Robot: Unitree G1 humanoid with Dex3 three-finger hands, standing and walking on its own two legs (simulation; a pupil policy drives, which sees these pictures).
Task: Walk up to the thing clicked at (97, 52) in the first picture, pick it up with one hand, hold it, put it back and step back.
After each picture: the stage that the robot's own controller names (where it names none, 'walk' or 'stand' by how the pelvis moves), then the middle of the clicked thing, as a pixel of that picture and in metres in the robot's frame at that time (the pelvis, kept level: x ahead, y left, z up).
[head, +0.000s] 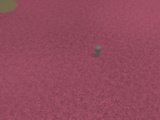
stand; (97, 51) +1.26 -0.18 -0.72
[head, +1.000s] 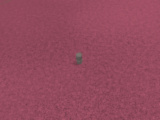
walk; (79, 58) +1.15 +0.12 -0.70
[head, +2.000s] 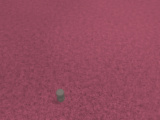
walk; (60, 95) +0.68 +0.20 -0.70
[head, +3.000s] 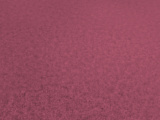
walk; out of the picture +0.37 +0.13 -0.71
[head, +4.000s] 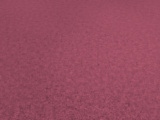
stand; out of the picture +0.32 +0.15 -0.72
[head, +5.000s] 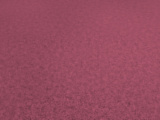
stand; out of the picture +0.32 +0.16 -0.73
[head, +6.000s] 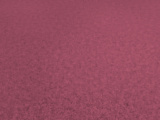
stand; out of the picture +0.32 +0.17 -0.73
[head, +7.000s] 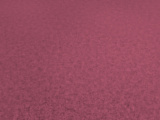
stand; out of the picture +0.31 +0.17 -0.73
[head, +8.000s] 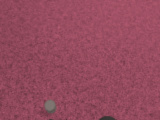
go down; (50, 106) +0.36 +0.15 -0.57
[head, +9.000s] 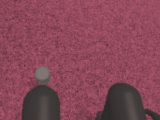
go down; (43, 76) +0.41 +0.16 -0.32
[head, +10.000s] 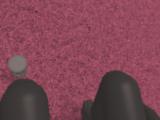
close in; (18, 66) +0.41 +0.18 -0.26
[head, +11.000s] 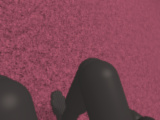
close; out of the picture +0.41 +0.20 -0.23
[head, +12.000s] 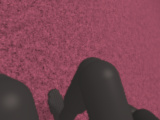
close; out of the picture +0.40 +0.21 -0.23
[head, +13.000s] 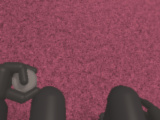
lift; (25, 85) +0.31 +0.20 -0.07
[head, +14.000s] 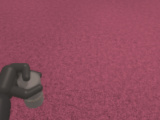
hold; (31, 90) +0.32 +0.18 +0.04
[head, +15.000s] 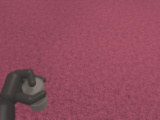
hold; (36, 95) +0.32 +0.17 +0.00
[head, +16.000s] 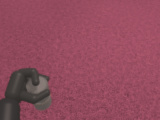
hold; (40, 93) +0.32 +0.16 +0.00
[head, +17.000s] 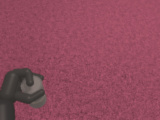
crouch; (34, 92) +0.33 +0.17 -0.05
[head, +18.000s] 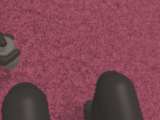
lower; (6, 54) +0.44 +0.20 -0.13
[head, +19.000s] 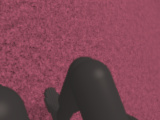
lower; out of the picture +0.43 +0.24 -0.23
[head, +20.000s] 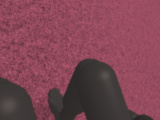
lower; out of the picture +0.42 +0.24 -0.24
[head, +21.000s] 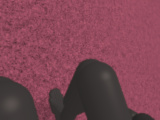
lower; out of the picture +0.42 +0.24 -0.24
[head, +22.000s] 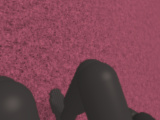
lower; out of the picture +0.41 +0.24 -0.24
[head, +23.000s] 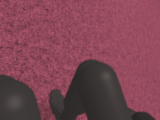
open; out of the picture +0.40 +0.22 -0.24
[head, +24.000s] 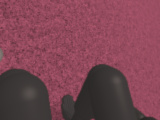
stand; out of the picture +0.40 +0.21 -0.23
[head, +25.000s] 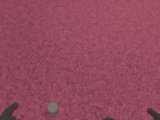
stand; (53, 109) +0.37 +0.16 -0.56
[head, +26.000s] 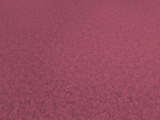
stand; out of the picture +0.35 +0.15 -0.66
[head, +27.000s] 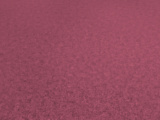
stand; out of the picture +0.35 +0.15 -0.66
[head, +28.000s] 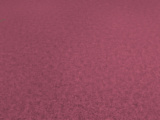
stand; out of the picture +0.36 +0.14 -0.72
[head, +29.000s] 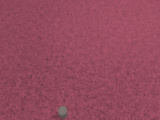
walk; (62, 112) +0.40 +0.11 -0.70
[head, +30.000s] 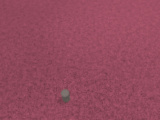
walk; (65, 95) +0.59 +0.17 -0.70
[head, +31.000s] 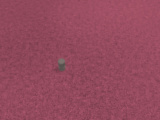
walk; (61, 64) +0.91 +0.18 -0.70
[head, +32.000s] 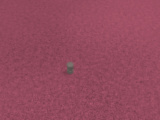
stand; (70, 68) +0.98 +0.11 -0.72
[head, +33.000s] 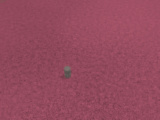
stand; (67, 72) +0.99 +0.15 -0.73
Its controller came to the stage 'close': yes
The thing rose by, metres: 0.71
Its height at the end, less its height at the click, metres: +0.00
